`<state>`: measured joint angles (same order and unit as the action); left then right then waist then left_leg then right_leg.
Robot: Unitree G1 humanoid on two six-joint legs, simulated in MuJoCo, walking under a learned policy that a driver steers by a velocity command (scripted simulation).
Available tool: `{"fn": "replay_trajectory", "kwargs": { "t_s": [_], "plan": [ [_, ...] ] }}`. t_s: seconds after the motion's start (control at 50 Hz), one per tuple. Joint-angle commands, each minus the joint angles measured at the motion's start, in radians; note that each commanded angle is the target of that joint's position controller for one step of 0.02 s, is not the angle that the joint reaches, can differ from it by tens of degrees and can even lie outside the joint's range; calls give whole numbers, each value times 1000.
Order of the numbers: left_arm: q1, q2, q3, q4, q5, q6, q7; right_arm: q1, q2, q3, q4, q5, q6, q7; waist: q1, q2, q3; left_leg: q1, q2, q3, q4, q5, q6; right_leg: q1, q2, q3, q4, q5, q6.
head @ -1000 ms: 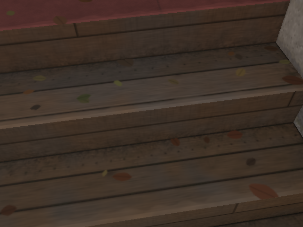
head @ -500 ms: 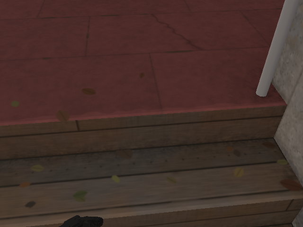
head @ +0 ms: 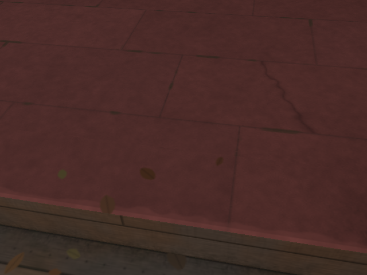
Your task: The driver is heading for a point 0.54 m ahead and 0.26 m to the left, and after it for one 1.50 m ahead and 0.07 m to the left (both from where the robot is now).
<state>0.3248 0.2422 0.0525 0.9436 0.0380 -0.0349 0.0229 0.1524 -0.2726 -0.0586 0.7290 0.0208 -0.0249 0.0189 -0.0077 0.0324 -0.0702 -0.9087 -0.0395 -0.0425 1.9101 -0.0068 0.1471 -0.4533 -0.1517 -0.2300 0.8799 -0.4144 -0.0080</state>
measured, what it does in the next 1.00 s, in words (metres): climbs, turning left: left foot 0.18 m higher, then right foot 0.18 m higher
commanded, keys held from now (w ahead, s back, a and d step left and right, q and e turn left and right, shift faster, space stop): w+q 0.72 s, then w+e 0.28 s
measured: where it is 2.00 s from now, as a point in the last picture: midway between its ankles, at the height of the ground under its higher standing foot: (142, 101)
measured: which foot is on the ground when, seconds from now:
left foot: up 0.00-0.38, down 0.40-1.00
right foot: down 0.00-0.40, up 0.42-0.98, down 1.00-1.00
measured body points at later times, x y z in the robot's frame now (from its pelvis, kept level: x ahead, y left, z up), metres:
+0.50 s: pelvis +0.27 +0.08 +0.11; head +0.30 +0.07 +0.56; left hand +0.21 +0.33 -0.02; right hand +0.54 -0.10 +0.02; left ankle +0.39 +0.16 -0.52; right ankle +0.11 -0.12 -0.45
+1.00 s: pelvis +0.58 +0.14 +0.24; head +0.59 +0.18 +0.69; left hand +0.78 +0.37 +0.19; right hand +0.56 -0.08 +0.11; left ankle +0.40 +0.15 -0.50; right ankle +0.74 +0.12 -0.34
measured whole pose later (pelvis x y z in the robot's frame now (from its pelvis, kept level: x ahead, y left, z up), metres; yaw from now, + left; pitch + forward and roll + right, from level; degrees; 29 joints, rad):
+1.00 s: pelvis +0.58 +0.14 +0.24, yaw +24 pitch +7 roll -6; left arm -0.10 0.07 -0.10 0.62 -0.02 -0.08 -0.06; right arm 0.53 -0.10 0.04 1.07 -0.01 -0.01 -0.04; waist -0.03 0.03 -0.07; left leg 0.07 0.05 -0.08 0.09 -0.17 0.09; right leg -1.04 0.00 -0.25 1.34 -0.43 -0.14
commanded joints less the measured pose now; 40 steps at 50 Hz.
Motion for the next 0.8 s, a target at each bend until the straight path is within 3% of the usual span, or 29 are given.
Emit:
{"fn": "replay_trajectory", "kwargs": {
  "t_s": [0.02,0.06,0.1,0.14,0.16,0.22,0.26,0.28,0.3,0.32,0.34,0.36,0.38,0.4,0.42,0.44,0.46,0.48,0.5,0.52,0.54,0.56,0.6,0.62,0.68,0.7,0.74,0.76,0.8],
  "plan": [
    [-32,-97,-39,-34,16,-15,-12,60,191,87,-42,1,2,3,-54,-63,125,-252,48,-86,41,55,-18,42,-183,203,-504,73,-64],
    [-54,-59,-46,-58,21,-15,-3,22,135,71,-64,-15,17,-19,-59,-58,130,-254,35,-45,85,69,-79,26,-183,143,-558,140,-89],
    [-7,-23,-47,-56,12,-23,3,-4,129,70,-90,-22,35,-37,-43,-58,143,-369,39,-48,243,16,-114,118,-210,121,-583,163,-104],
    [122,4,-42,-37,8,-21,9,-71,116,68,-118,-10,42,-36,15,-67,165,-495,50,-28,222,-39,-119,289,-205,113,-587,120,-106],
    [222,16,-36,-4,3,-17,11,-168,156,81,-152,3,43,-34,67,-96,211,-640,58,-10,303,-132,-107,412,-231,144,-611,136,-109],
    [282,28,-22,-2,0,-10,33,-298,199,108,-236,25,37,-21,97,-130,252,-824,114,-14,276,-235,-109,574,-252,113,-644,142,-98],
    [296,-15,-31,-3,-5,10,48,-412,193,127,-307,40,27,3,105,-90,253,-755,186,53,38,-216,-110,519,-234,104,-762,15,-94],
    [276,2,-28,-11,-11,18,57,-401,183,128,-318,38,27,11,90,-91,238,-682,198,81,-49,-181,-117,508,-220,64,-792,19,-94],
    [249,59,-13,-14,-20,20,66,-464,195,150,-334,19,21,34,99,-106,209,-450,213,208,-248,-186,-108,397,-209,8,-924,115,-130],
    [270,97,-2,7,-51,20,76,-549,241,170,-370,29,11,52,104,-134,213,-239,226,228,-454,-253,-76,359,-218,-16,-1014,279,-147],
    [209,101,-12,3,-51,11,70,-482,174,135,-332,27,4,62,42,-120,166,37,131,338,-551,-283,-28,342,-196,-89,-912,917,-149],
    [283,125,-18,44,-39,-4,64,-394,126,105,-307,20,-11,59,-8,-162,35,288,1,426,-532,-300,2,378,-195,-113,-719,1616,-164],
    [252,240,4,37,-49,-10,61,-174,57,55,-256,31,0,53,-127,-317,-88,442,-46,369,-628,-359,44,475,-215,-84,-556,1996,-183],
    [184,305,21,-1,-59,-23,51,39,-67,-4,-211,17,14,42,-231,-357,-185,627,-91,265,-867,-378,83,530,-173,-64,-356,1986,-165],
    [180,263,20,-42,-50,-52,46,162,-157,-52,-172,8,48,19,-250,-277,-269,948,-22,-93,-974,-402,152,206,-136,26,-53,1633,-112],
    [147,122,-16,-105,-35,-88,5,172,-264,-83,-145,13,69,-14,-145,129,-359,1060,248,-810,-1435,-808,268,-84,131,116,407,333,-19],
    [58,109,7,-92,-39,-116,-43,170,-187,-48,-140,-32,51,-32,-142,16,-498,1030,323,-1099,-1649,-957,207,-114,192,421,838,280,-31],
    [-32,48,7,-143,-65,-112,-56,221,-116,-22,-69,-44,24,-28,-109,-17,-355,902,314,-985,-1673,-858,110,-222,183,435,1043,286,-46],
    [-174,-43,-25,-242,-55,-108,-46,232,-31,-4,-6,-33,-2,-9,-77,-37,-136,736,270,-816,-1605,-763,53,-352,161,388,1166,268,-84],
    [-222,-82,-43,-300,-29,-119,-32,178,29,14,26,-23,-27,14,-21,-69,-36,641,227,-666,-1553,-624,51,-450,130,375,1227,230,-112],
    [-200,-137,-74,-324,-24,-118,-37,156,98,41,65,-38,-39,32,43,-61,-11,562,181,-550,-1519,-532,34,-471,115,387,1299,260,-156],
    [-155,-170,-103,-337,-25,-114,-47,157,104,45,77,-39,-41,51,78,-25,9,551,149,-437,-1500,-409,25,-537,109,371,1343,265,-170],
    [-99,-145,-114,-319,-38,-85,-42,125,106,56,86,-39,-45,61,130,-54,56,475,118,-280,-1478,-306,20,-649,103,331,1358,250,-159],
    [-90,-122,-111,-326,-38,-74,-41,139,114,67,91,-46,-46,62,142,-40,71,442,118,-259,-1484,-226,18,-701,109,296,1435,218,-140],
    [-187,-187,-150,-375,-38,-56,-30,205,92,83,155,-53,-32,61,128,37,121,414,139,-284,-1523,-346,-14,-951,103,245,1663,218,-101],
    [-228,-194,-156,-395,-22,-57,-29,218,89,85,172,-54,-20,59,122,51,118,385,114,-269,-1521,-364,-37,-969,95,230,1631,276,-90],
    [-376,-175,-162,-433,0,-53,-12,242,69,83,213,-49,-9,50,73,80,135,326,76,-224,-1574,-379,-58,-945,83,138,1373,370,-50],
    [-484,-205,-178,-463,1,-57,-1,298,83,88,242,-42,-6,29,23,101,138,338,94,-253,-1626,-331,-30,-962,81,101,1300,363,-27],
    [-603,-225,-190,-495,-24,-74,9,417,79,81,289,-34,5,-14,-52,163,83,531,168,-309,-1734,-227,39,-988,64,46,1108,326,1]
  ]
}}
Keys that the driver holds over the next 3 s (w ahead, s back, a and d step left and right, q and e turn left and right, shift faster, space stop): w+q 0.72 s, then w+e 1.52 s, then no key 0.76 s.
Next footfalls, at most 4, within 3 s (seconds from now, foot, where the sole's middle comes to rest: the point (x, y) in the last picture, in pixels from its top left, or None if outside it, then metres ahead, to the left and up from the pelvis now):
0.40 left None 0.43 0.17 -0.55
1.00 right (152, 167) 0.77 0.14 -0.37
1.50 left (100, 116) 1.03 0.35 -0.37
2.02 right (181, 76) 1.29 0.04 -0.37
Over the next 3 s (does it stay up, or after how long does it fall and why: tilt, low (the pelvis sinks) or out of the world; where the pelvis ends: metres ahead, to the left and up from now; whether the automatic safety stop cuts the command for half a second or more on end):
stays up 1.46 0.08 0.39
